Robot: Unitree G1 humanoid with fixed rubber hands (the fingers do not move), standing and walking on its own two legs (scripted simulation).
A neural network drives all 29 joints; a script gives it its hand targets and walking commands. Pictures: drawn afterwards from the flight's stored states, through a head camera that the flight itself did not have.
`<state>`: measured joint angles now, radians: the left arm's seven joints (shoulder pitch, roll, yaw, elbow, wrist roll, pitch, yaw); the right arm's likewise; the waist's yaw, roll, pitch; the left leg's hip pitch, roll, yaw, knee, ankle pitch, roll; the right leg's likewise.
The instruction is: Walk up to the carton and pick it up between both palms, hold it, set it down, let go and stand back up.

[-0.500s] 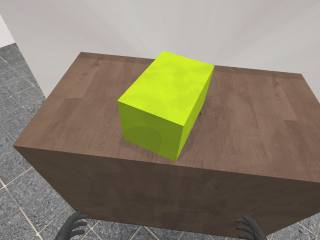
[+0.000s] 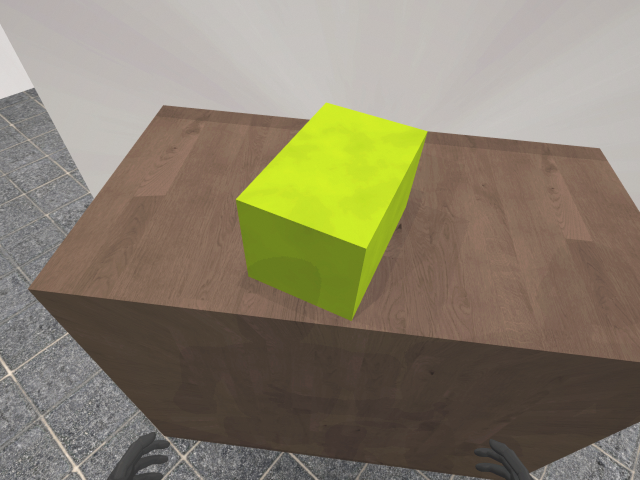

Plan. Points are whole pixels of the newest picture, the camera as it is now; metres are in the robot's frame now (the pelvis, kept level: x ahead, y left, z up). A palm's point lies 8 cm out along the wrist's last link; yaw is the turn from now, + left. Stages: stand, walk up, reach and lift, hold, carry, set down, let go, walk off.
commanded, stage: stand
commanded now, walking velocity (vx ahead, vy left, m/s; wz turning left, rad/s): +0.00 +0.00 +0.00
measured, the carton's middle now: (337, 203) +0.48 -0.02 +0.07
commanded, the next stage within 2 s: walk up in 0.88 s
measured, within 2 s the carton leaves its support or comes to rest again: neither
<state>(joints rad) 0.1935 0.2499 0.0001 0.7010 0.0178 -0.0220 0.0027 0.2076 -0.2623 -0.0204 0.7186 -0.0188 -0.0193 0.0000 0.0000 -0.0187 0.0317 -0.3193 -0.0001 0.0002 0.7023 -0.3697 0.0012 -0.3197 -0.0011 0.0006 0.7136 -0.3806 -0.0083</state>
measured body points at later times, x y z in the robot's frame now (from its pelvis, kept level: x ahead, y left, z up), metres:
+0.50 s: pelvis -0.01 +0.00 +0.00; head +0.00 +0.01 +0.45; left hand +0.13 +0.25 -0.11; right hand +0.12 -0.26 -0.10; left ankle +0.00 +0.12 -0.72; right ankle +0.00 -0.12 -0.72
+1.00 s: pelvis -0.02 +0.01 +0.01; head -0.01 +0.03 +0.45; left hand +0.11 +0.26 -0.12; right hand +0.10 -0.26 -0.10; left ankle +0.00 +0.12 -0.72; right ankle +0.00 -0.12 -0.72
